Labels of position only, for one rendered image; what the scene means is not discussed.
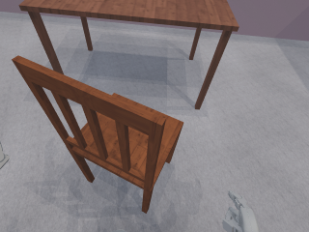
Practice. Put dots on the chair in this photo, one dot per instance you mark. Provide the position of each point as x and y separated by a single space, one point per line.
123 136

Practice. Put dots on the table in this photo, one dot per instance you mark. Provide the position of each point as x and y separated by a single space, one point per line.
199 14

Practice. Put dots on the robot left hand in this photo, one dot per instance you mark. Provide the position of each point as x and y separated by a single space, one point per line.
3 157

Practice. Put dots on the robot right hand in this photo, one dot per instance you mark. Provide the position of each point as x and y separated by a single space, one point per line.
243 220

